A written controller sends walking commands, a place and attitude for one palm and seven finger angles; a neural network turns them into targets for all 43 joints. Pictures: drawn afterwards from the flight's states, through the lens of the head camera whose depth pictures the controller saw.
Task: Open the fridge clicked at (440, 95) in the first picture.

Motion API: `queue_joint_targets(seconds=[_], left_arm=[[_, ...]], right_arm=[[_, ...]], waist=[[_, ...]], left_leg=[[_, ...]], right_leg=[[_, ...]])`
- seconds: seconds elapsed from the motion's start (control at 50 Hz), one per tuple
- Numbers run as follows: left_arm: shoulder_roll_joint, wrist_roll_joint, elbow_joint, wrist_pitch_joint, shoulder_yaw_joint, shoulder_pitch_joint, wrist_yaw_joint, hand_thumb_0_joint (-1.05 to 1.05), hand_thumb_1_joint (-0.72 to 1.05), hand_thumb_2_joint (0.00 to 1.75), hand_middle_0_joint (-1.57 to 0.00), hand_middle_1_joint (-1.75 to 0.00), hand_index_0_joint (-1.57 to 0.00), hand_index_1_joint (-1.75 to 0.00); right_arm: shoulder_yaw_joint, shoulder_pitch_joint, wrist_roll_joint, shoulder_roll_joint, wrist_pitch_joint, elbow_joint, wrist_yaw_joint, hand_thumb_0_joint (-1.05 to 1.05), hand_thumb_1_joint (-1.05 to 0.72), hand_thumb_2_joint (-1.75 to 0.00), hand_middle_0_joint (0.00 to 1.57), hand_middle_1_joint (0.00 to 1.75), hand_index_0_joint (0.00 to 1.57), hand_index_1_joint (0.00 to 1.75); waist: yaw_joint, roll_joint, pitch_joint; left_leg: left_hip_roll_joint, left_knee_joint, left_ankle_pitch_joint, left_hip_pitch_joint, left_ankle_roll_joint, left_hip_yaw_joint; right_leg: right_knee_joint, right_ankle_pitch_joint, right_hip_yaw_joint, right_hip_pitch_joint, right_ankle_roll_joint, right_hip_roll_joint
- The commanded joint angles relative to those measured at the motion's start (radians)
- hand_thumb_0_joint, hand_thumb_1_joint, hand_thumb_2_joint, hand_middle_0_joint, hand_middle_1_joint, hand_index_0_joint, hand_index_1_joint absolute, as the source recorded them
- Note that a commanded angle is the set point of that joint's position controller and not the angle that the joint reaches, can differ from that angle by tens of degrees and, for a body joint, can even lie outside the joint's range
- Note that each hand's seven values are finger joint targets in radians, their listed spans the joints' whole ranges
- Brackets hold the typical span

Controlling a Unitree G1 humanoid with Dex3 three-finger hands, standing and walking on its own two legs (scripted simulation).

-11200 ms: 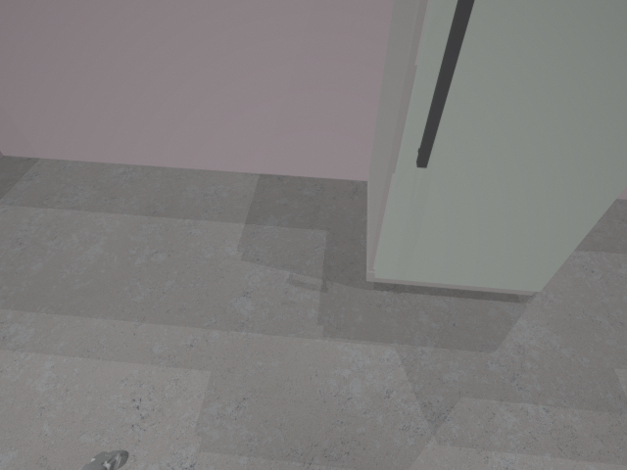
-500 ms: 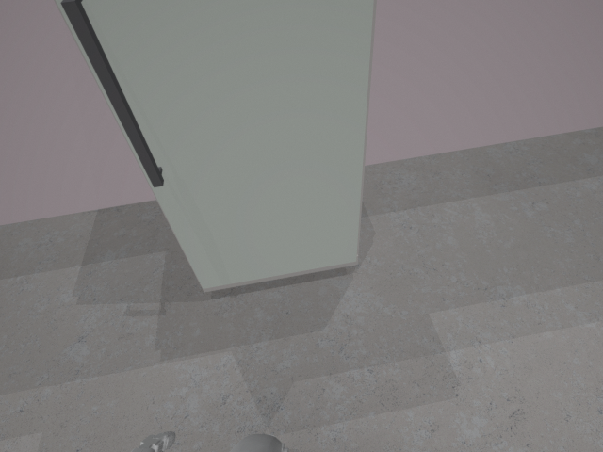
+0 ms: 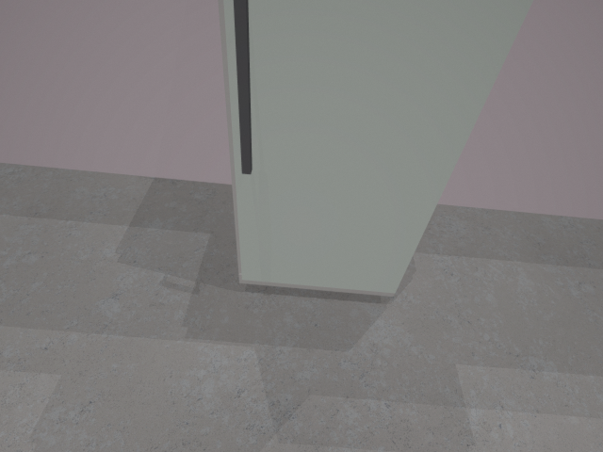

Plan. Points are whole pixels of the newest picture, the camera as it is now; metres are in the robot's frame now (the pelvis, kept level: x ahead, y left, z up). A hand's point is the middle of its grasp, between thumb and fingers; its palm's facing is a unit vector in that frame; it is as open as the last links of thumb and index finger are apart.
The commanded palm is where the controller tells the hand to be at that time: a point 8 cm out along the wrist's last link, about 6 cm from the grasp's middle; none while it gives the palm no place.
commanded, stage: take the last steps up to it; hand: left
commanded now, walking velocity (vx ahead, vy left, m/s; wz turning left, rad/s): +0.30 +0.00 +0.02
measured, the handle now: (245, 92) +0.81 +0.20 +0.09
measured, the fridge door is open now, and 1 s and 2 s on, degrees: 0 0 0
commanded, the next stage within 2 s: come to a stop and stand still in 0.78 s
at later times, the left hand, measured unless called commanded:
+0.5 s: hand (244, 387) +0.26 +0.11 -0.17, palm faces +0.02 -0.98 -0.19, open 7.3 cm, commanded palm none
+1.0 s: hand (226, 409) +0.23 +0.14 -0.20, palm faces +0.14 -0.98 -0.14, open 7.3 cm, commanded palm none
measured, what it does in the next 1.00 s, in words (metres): walks ahead: right foot, then left foot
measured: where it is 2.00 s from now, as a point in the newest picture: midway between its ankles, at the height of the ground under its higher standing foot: outside the picture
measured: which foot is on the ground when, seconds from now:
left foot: down 0.00-0.40, up 0.42-0.86, down 0.88-1.00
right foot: up 0.00-0.36, down 0.38-0.88, up 0.90-1.00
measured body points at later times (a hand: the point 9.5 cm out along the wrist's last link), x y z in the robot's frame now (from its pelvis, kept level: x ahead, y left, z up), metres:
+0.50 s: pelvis +0.15 -0.06 -0.02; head +0.17 -0.08 +0.43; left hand +0.26 +0.16 -0.15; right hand +0.05 -0.27 -0.18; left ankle +0.04 +0.06 -0.66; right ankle +0.21 -0.15 -0.75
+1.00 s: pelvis +0.30 -0.01 -0.01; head +0.31 +0.01 +0.43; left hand +0.23 +0.19 -0.18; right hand +0.42 -0.22 -0.15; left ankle +0.36 +0.07 -0.75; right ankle +0.25 -0.13 -0.70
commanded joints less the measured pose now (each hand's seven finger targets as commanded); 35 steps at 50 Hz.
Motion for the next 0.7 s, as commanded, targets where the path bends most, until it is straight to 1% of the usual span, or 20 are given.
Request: queue_joint_targets(seconds=[0.0,0.14,0.18,0.24,0.26,0.28,0.3,0.32,0.34,0.36,0.38,0.4,0.42,0.44,0.46,0.48,0.52,0.56,0.62,0.68], left_arm=[[0.032,0.000,-0.082,-0.037,0.003,-0.085,0.003,0.00,0.90,0.90,-0.20,-0.30,-0.20,-0.30],[0.001,-0.009,-0.130,-0.041,0.002,-0.230,0.000,0.00,0.90,0.90,-0.20,-0.30,-0.20,-0.30],[-0.007,-0.012,-0.146,-0.047,0.000,-0.283,-0.003,0.00,0.90,0.90,-0.20,-0.30,-0.20,-0.30],[-0.029,-0.014,-0.163,-0.057,0.000,-0.317,-0.006,0.00,0.90,0.90,-0.20,-0.30,-0.20,-0.30],[-0.035,-0.016,-0.160,-0.061,0.002,-0.303,-0.006,0.00,0.90,0.90,-0.20,-0.30,-0.20,-0.30],[-0.024,-0.017,-0.154,-0.065,0.006,-0.269,-0.005,0.00,0.90,0.90,-0.20,-0.30,-0.20,-0.30],[-0.022,-0.015,-0.137,-0.070,0.011,-0.204,-0.004,0.00,0.90,0.90,-0.20,-0.30,-0.20,-0.30],[-0.003,-0.012,-0.098,-0.080,0.017,-0.082,-0.002,0.00,0.90,0.90,-0.20,-0.30,-0.20,-0.30],[0.037,-0.007,-0.051,-0.093,0.028,0.054,0.004,0.00,0.90,0.90,-0.20,-0.30,-0.20,-0.30],[0.128,0.002,-0.019,-0.108,0.051,0.184,0.019,0.00,0.90,0.90,-0.20,-0.30,-0.20,-0.30],[0.196,-0.015,-0.004,-0.107,0.063,0.230,0.026,0.00,0.90,0.90,-0.20,-0.30,-0.20,-0.30],[0.169,-0.025,-0.023,-0.096,0.062,0.158,0.030,0.00,0.90,0.90,-0.20,-0.30,-0.20,-0.30],[0.135,-0.022,-0.039,-0.097,0.051,0.071,0.029,0.00,0.90,0.90,-0.20,-0.30,-0.20,-0.30],[0.085,-0.021,-0.056,-0.098,0.037,0.000,0.031,0.00,0.90,0.90,-0.20,-0.30,-0.20,-0.30],[0.041,-0.018,-0.064,-0.100,0.022,-0.048,0.033,0.00,0.90,0.90,-0.20,-0.30,-0.20,-0.30],[0.009,-0.015,-0.063,-0.103,0.013,-0.068,0.035,0.00,0.90,0.90,-0.20,-0.30,-0.20,-0.30],[-0.013,-0.010,-0.053,-0.111,0.003,-0.057,0.034,0.00,0.90,0.90,-0.20,-0.30,-0.20,-0.30],[-0.029,-0.007,-0.047,-0.116,0.009,-0.031,0.034,0.00,0.90,0.90,-0.20,-0.30,-0.20,-0.30],[0.000,-0.006,-0.026,-0.125,0.007,0.006,0.033,0.00,0.90,0.90,-0.20,-0.30,-0.20,-0.30],[0.023,-0.004,0.002,-0.127,0.005,0.062,0.033,0.00,0.90,0.90,-0.20,-0.30,-0.20,-0.30]], right_arm=[[-0.029,0.140,0.006,-0.144,-0.028,0.016,-0.010,0.00,-0.90,-0.90,0.20,0.30,0.20,0.30],[-0.026,0.235,-0.002,-0.122,-0.041,0.074,-0.020,0.00,-0.90,-0.90,0.20,0.30,0.20,0.30],[-0.027,0.262,-0.007,-0.120,-0.042,0.094,-0.021,0.00,-0.90,-0.90,0.20,0.30,0.20,0.30],[-0.028,0.266,-0.013,-0.124,-0.040,0.111,-0.021,0.00,-0.90,-0.90,0.20,0.30,0.20,0.30],[-0.028,0.256,-0.015,-0.131,-0.039,0.116,-0.020,0.00,-0.90,-0.90,0.20,0.30,0.20,0.30],[-0.028,0.248,-0.016,-0.134,-0.038,0.119,-0.019,0.00,-0.90,-0.90,0.20,0.30,0.20,0.30],[-0.029,0.244,-0.013,-0.137,-0.038,0.123,-0.019,0.00,-0.90,-0.90,0.20,0.30,0.20,0.30],[-0.029,0.240,-0.008,-0.144,-0.038,0.126,-0.018,0.00,-0.90,-0.90,0.20,0.30,0.20,0.30],[-0.033,0.239,0.000,-0.134,-0.042,0.124,-0.011,0.00,-0.90,-0.90,0.20,0.30,0.20,0.30],[-0.027,0.271,0.010,-0.086,-0.046,0.104,0.001,0.00,-0.90,-0.90,0.20,0.30,0.20,0.30],[-0.025,0.282,0.013,-0.068,-0.040,0.073,0.001,0.00,-0.90,-0.90,0.20,0.30,0.20,0.30],[-0.036,0.209,0.012,-0.085,-0.033,0.063,0.001,0.00,-0.90,-0.90,0.20,0.30,0.20,0.30],[-0.036,0.157,0.010,-0.059,-0.030,0.062,0.009,0.00,-0.90,-0.90,0.20,0.30,0.20,0.30],[-0.035,0.132,0.001,-0.047,-0.022,0.056,0.013,0.00,-0.90,-0.90,0.20,0.30,0.20,0.30],[-0.035,0.137,-0.007,-0.031,-0.009,0.058,0.018,0.00,-0.90,-0.90,0.20,0.30,0.20,0.30],[-0.035,0.167,-0.011,-0.013,0.001,0.070,0.020,0.00,-0.90,-0.90,0.20,0.30,0.20,0.30],[-0.033,0.193,-0.015,0.000,0.016,0.076,0.024,0.00,-0.90,-0.90,0.20,0.30,0.20,0.30],[-0.037,0.164,-0.019,0.001,0.023,0.058,0.027,0.00,-0.90,-0.90,0.20,0.30,0.20,0.30],[-0.033,0.063,-0.014,-0.003,0.015,0.018,0.039,0.00,-0.90,-0.90,0.20,0.30,0.20,0.30],[-0.027,-0.038,-0.010,-0.006,0.000,-0.013,0.047,0.00,-0.90,-0.90,0.20,0.30,0.20,0.30]], waist=[[-0.045,0.126,0.112],[-0.072,0.113,0.169],[-0.088,0.122,0.177],[-0.089,0.127,0.181],[-0.078,0.147,0.177],[-0.060,0.130,0.161],[-0.029,0.111,0.135],[0.025,0.070,0.064],[0.075,0.030,-0.016],[0.112,-0.153,-0.143],[0.082,-0.240,-0.192],[0.078,-0.075,-0.073],[0.055,-0.075,-0.003],[0.022,-0.027,0.075],[-0.009,-0.030,0.112],[-0.036,-0.020,0.103],[-0.064,-0.059,0.097],[-0.063,-0.075,0.096],[-0.045,-0.058,0.098],[-0.010,-0.061,0.086]], left_leg=[[0.255,-0.210,0.205,0.077,0.101,-0.212],[0.301,-0.207,0.322,0.119,0.140,-0.217],[0.310,-0.192,0.354,0.124,0.141,-0.216],[0.300,-0.156,0.402,0.080,0.124,-0.184],[0.296,-0.139,0.438,0.060,0.118,-0.169],[0.293,-0.101,0.493,0.033,0.113,-0.162],[0.275,-0.029,0.571,-0.006,0.100,-0.133],[0.237,0.107,0.624,-0.015,0.071,-0.098],[0.184,0.280,0.568,-0.107,0.034,-0.056],[0.080,0.562,0.242,-0.318,-0.012,0.014],[-0.008,0.854,-0.281,-0.460,-0.031,-0.006],[0.053,0.942,-0.260,-0.511,-0.016,-0.063],[0.095,0.964,-0.173,-0.520,-0.014,-0.064],[0.124,0.948,-0.102,-0.526,-0.018,-0.069],[0.144,0.916,-0.055,-0.487,-0.026,-0.061],[0.144,0.878,-0.024,-0.448,-0.035,-0.056],[0.144,0.803,0.018,-0.432,-0.057,-0.023],[0.149,0.724,0.048,-0.442,-0.075,-0.001],[0.156,0.559,0.076,-0.465,-0.087,0.022],[0.137,0.402,0.079,-0.465,-0.090,0.049]], right_leg=[[0.010,0.064,0.025,-0.204,0.021,-0.019],[-0.140,0.067,0.025,-0.248,0.017,-0.037],[-0.218,0.050,0.017,-0.224,0.004,-0.032],[-0.347,0.040,-0.007,-0.115,-0.023,-0.010],[-0.384,0.034,-0.021,-0.058,-0.034,0.005],[-0.427,0.023,-0.029,0.025,-0.046,0.024],[-0.473,0.050,-0.043,0.138,-0.056,0.048],[-0.548,0.105,-0.064,0.292,-0.063,0.074],[-0.584,0.150,-0.022,0.496,-0.082,0.039],[-0.639,0.172,0.262,0.733,-0.168,-0.198],[-0.770,0.256,0.596,0.751,-0.261,-0.408],[-0.831,0.109,0.547,0.631,-0.287,-0.396],[-0.868,-0.065,0.510,0.483,-0.256,-0.350],[-0.896,-0.124,0.437,0.351,-0.226,-0.314],[-0.914,-0.112,0.341,0.247,-0.206,-0.279],[-0.924,-0.065,0.256,0.210,-0.189,-0.238],[-0.933,0.054,0.138,0.182,-0.168,-0.193],[-0.938,0.108,0.101,0.180,-0.174,-0.176],[-0.920,0.238,0.086,0.246,-0.196,-0.179],[-0.876,0.375,0.090,0.345,-0.200,-0.185]])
